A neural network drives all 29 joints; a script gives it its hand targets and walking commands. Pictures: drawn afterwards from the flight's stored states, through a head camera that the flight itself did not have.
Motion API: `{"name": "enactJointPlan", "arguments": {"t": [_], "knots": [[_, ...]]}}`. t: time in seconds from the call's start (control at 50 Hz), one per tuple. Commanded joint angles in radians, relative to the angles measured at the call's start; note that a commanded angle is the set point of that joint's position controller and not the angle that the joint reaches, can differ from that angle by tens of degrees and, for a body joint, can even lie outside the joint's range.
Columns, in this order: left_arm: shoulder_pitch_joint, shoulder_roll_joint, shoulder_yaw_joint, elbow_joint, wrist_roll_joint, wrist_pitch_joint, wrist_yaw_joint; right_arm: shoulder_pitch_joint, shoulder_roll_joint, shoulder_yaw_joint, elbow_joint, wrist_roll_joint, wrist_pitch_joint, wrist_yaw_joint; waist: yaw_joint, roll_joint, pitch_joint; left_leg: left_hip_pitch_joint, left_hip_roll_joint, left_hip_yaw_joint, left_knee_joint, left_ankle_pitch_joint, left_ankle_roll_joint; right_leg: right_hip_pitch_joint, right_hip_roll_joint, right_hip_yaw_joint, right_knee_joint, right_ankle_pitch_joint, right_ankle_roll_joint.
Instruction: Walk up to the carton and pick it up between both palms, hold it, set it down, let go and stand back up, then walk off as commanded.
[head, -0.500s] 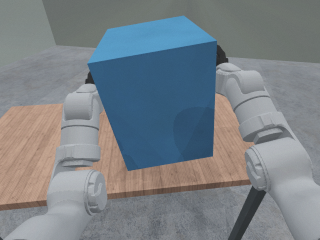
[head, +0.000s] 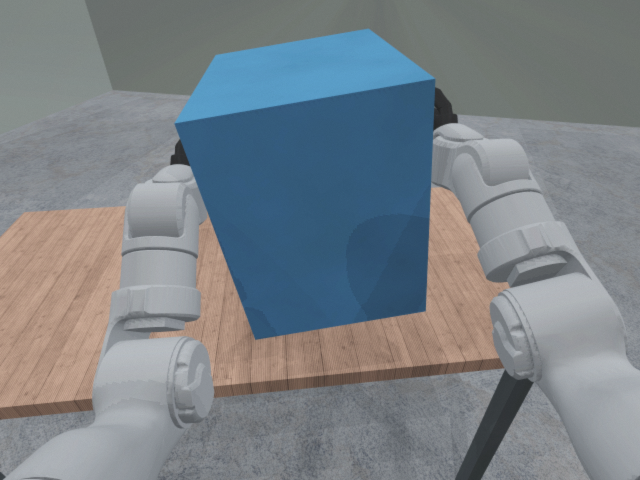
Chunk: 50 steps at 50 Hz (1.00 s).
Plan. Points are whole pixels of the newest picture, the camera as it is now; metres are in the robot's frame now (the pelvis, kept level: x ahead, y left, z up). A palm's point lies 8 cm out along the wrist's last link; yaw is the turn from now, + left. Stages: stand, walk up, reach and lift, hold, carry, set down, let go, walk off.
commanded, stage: hold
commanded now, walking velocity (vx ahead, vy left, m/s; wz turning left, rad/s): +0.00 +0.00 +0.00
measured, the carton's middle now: (314, 176) +0.40 +0.00 +0.25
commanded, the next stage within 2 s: none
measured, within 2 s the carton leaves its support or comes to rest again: neither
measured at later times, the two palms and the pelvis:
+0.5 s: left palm (187, 180) +0.37 +0.15 +0.27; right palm (440, 143) +0.38 -0.15 +0.30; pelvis +0.00 +0.00 +0.00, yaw +0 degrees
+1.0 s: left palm (189, 182) +0.37 +0.15 +0.26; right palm (440, 147) +0.38 -0.15 +0.29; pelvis +0.01 +0.00 +0.00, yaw +0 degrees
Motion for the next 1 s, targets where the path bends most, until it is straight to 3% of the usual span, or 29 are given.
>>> {"name": "enactJointPlan", "arguments": {"t": [0.0, 0.02, 0.04, 0.06, 0.14, 0.18, 0.2, 0.28, 0.3, 0.34, 0.38, 0.44, 0.46, 0.5, 0.52, 0.56, 0.58, 0.6, 0.62, 0.66, 0.76, 0.78, 0.82, 0.84, 0.88, 0.9, 0.98], "knots": [[-1.107, -0.572, -0.384, -0.364, -0.21, -0.155, -0.148, -0.776, 0.742, 0.151, -0.358, 0.195, -0.026, 0.149, -0.016, 0.049, -0.465, 0.336, -0.088, -0.052, 0.009, 0.194, -0.015, -0.038, 0.085, 0.056, -0.055, 0.22, 0.055], [-1.095, -0.548, -0.354, -0.335, -0.196, -0.153, -0.147, -0.788, 0.746, 0.157, -0.345, 0.189, -0.024, 0.151, 0.001, 0.023, -0.426, 0.317, -0.089, -0.051, 0.003, 0.156, -0.007, -0.052, 0.08, 0.051, -0.063, 0.181, 0.058], [-1.091, -0.556, -0.354, -0.333, -0.198, -0.151, -0.147, -0.773, 0.738, 0.139, -0.32, 0.179, -0.021, 0.154, -0.012, 0.024, -0.404, 0.307, -0.088, -0.046, -0.006, 0.13, -0.007, -0.063, 0.078, 0.05, -0.066, 0.168, 0.057], [-1.072, -0.55, -0.336, -0.295, -0.189, -0.148, -0.15, -0.785, 0.744, 0.148, -0.322, 0.18, -0.025, 0.157, 0.002, 0.012, -0.403, 0.291, -0.089, -0.042, -0.012, 0.106, 0.0, -0.051, 0.078, 0.054, -0.063, 0.157, 0.054], [-1.082, -0.557, -0.334, -0.294, -0.193, -0.151, -0.152, -0.807, 0.759, 0.158, -0.33, 0.183, -0.028, 0.159, 0.011, 0.007, -0.425, 0.302, -0.088, -0.047, -0.016, 0.124, 0.006, -0.058, 0.082, 0.053, -0.071, 0.158, 0.057], [-1.094, -0.557, -0.344, -0.316, -0.2, -0.156, -0.148, -0.786, 0.757, 0.161, -0.322, 0.186, -0.027, 0.158, 0.005, 0.019, -0.424, 0.313, -0.086, -0.047, -0.002, 0.166, -0.005, -0.054, 0.083, 0.052, -0.062, 0.2, 0.056], [-1.08, -0.558, -0.348, -0.294, -0.2, -0.152, -0.154, -0.781, 0.747, 0.144, -0.316, 0.176, -0.027, 0.155, -0.013, 0.016, -0.428, 0.318, -0.086, -0.05, -0.007, 0.159, -0.006, -0.049, 0.084, 0.053, -0.069, 0.203, 0.053], [-1.109, -0.553, -0.34, -0.288, -0.201, -0.16, -0.152, -0.801, 0.761, 0.138, -0.3, 0.175, -0.031, 0.159, 0.0, 0.023, -0.424, 0.295, -0.09, -0.04, -0.017, 0.116, 0.002, -0.057, 0.077, 0.057, -0.066, 0.168, 0.056], [-1.076, -0.551, -0.325, -0.257, -0.191, -0.156, -0.154, -0.817, 0.753, 0.144, -0.319, 0.173, -0.033, 0.157, 0.005, -0.001, -0.417, 0.293, -0.09, -0.042, -0.016, 0.112, 0.008, -0.057, 0.079, 0.053, -0.072, 0.174, 0.059], [-1.09, -0.583, -0.369, -0.306, -0.221, -0.159, -0.153, -0.834, 0.764, 0.16, -0.375, 0.195, -0.044, 0.152, -0.006, 0.023, -0.487, 0.324, -0.091, -0.047, 0.004, 0.177, -0.002, -0.039, 0.085, 0.055, -0.057, 0.232, 0.055], [-1.094, -0.553, -0.337, -0.26, -0.203, -0.158, -0.154, -0.801, 0.738, 0.131, -0.309, 0.174, -0.028, 0.152, -0.011, 0.007, -0.406, 0.317, -0.091, -0.048, -0.009, 0.138, 0.0, -0.073, 0.082, 0.054, -0.077, 0.181, 0.059], [-1.066, -0.576, -0.358, -0.301, -0.212, -0.162, -0.153, -0.8, 0.759, 0.158, -0.348, 0.188, -0.035, 0.153, -0.007, 0.015, -0.459, 0.321, -0.087, -0.05, -0.003, 0.174, -0.001, -0.038, 0.081, 0.06, -0.064, 0.216, 0.059], [-1.092, -0.561, -0.36, -0.304, -0.214, -0.158, -0.153, -0.801, 0.737, 0.143, -0.331, 0.19, -0.029, 0.151, -0.018, 0.02, -0.441, 0.318, -0.092, -0.05, 0.001, 0.164, -0.004, -0.041, 0.083, 0.057, -0.063, 0.21, 0.056], [-1.075, -0.558, -0.34, -0.286, -0.201, -0.156, -0.151, -0.804, 0.754, 0.153, -0.337, 0.193, -0.03, 0.154, 0.002, 0.018, -0.441, 0.312, -0.088, -0.052, -0.006, 0.151, -0.001, -0.05, 0.08, 0.058, -0.068, 0.198, 0.058], [-1.092, -0.572, -0.362, -0.299, -0.214, -0.158, -0.151, -0.808, 0.745, 0.137, -0.34, 0.188, -0.034, 0.153, -0.01, 0.043, -0.45, 0.31, -0.089, -0.051, -0.005, 0.144, -0.008, -0.05, 0.08, 0.053, -0.064, 0.19, 0.051], [-1.087, -0.567, -0.357, -0.319, -0.214, -0.157, -0.147, -0.817, 0.751, 0.153, -0.373, 0.195, -0.034, 0.152, -0.002, 0.021, -0.481, 0.324, -0.089, -0.053, 0.002, 0.161, -0.005, -0.051, 0.084, 0.056, -0.062, 0.195, 0.056], [-1.097, -0.564, -0.364, -0.311, -0.222, -0.156, -0.145, -0.814, 0.746, 0.151, -0.367, 0.193, -0.029, 0.15, -0.009, 0.007, -0.46, 0.311, -0.093, -0.048, 0.002, 0.159, -0.004, -0.048, 0.085, 0.057, -0.064, 0.202, 0.059], [-1.091, -0.564, -0.366, -0.337, -0.209, -0.157, -0.143, -0.775, 0.745, 0.159, -0.341, 0.193, -0.026, 0.152, -0.007, 0.045, -0.449, 0.318, -0.091, -0.047, 0.004, 0.168, -0.01, -0.045, 0.083, 0.055, -0.058, 0.219, 0.056], [-1.065, -0.556, -0.334, -0.279, -0.184, -0.148, -0.147, -0.771, 0.734, 0.148, -0.303, 0.184, -0.018, 0.154, -0.001, 0.02, -0.388, 0.304, -0.088, -0.052, -0.008, 0.151, -0.007, -0.058, 0.084, 0.056, -0.068, 0.187, 0.059], [-1.064, -0.552, -0.329, -0.288, -0.192, -0.146, -0.154, -0.762, 0.722, 0.14, -0.298, 0.194, -0.017, 0.155, -0.001, 0.03, -0.394, 0.299, -0.088, -0.05, -0.01, 0.14, -0.004, -0.046, 0.08, 0.059, -0.067, 0.184, 0.054], [-1.068, -0.576, -0.397, -0.361, -0.227, -0.15, -0.145, -0.792, 0.75, 0.173, -0.411, 0.216, -0.03, 0.149, -0.013, 0.036, -0.501, 0.351, -0.091, -0.058, 0.015, 0.246, -0.02, -0.033, 0.091, 0.053, -0.053, 0.282, 0.058], [-1.046, -0.566, -0.373, -0.338, -0.21, -0.144, -0.147, -0.745, 0.717, 0.158, -0.363, 0.211, -0.016, 0.146, -0.026, 0.038, -0.44, 0.341, -0.091, -0.057, 0.015, 0.221, -0.02, -0.04, 0.087, 0.054, -0.059, 0.264, 0.059], [-1.039, -0.567, -0.382, -0.366, -0.217, -0.144, -0.15, -0.753, 0.742, 0.175, -0.414, 0.207, -0.021, 0.141, -0.018, 0.012, -0.481, 0.358, -0.092, -0.053, 0.018, 0.256, -0.018, -0.022, 0.089, 0.056, -0.053, 0.295, 0.067], [-1.043, -0.56, -0.369, -0.334, -0.2, -0.14, -0.149, -0.752, 0.71, 0.16, -0.363, 0.208, -0.012, 0.139, -0.017, 0.032, -0.429, 0.345, -0.089, -0.049, 0.011, 0.207, -0.019, -0.053, 0.088, 0.051, -0.06, 0.251, 0.065], [-1.025, -0.552, -0.361, -0.346, -0.197, -0.137, -0.153, -0.75, 0.724, 0.167, -0.37, 0.206, -0.013, 0.146, -0.015, 0.019, -0.417, 0.331, -0.089, -0.048, 0.0, 0.195, -0.011, -0.031, 0.085, 0.058, -0.053, 0.248, 0.061], [-1.016, -0.555, -0.356, -0.347, -0.194, -0.136, -0.156, -0.768, 0.735, 0.185, -0.411, 0.212, -0.019, 0.144, 0.002, 0.003, -0.437, 0.33, -0.09, -0.05, 0.005, 0.22, -0.009, -0.02, 0.086, 0.059, -0.056, 0.261, 0.064], [-1.047, -0.555, -0.345, -0.311, -0.193, -0.138, -0.158, -0.79, 0.741, 0.161, -0.377, 0.189, -0.02, 0.148, -0.001, -0.002, -0.398, 0.31, -0.087, -0.043, -0.009, 0.162, -0.005, -0.044, 0.081, 0.055, -0.065, 0.21, 0.056]]}}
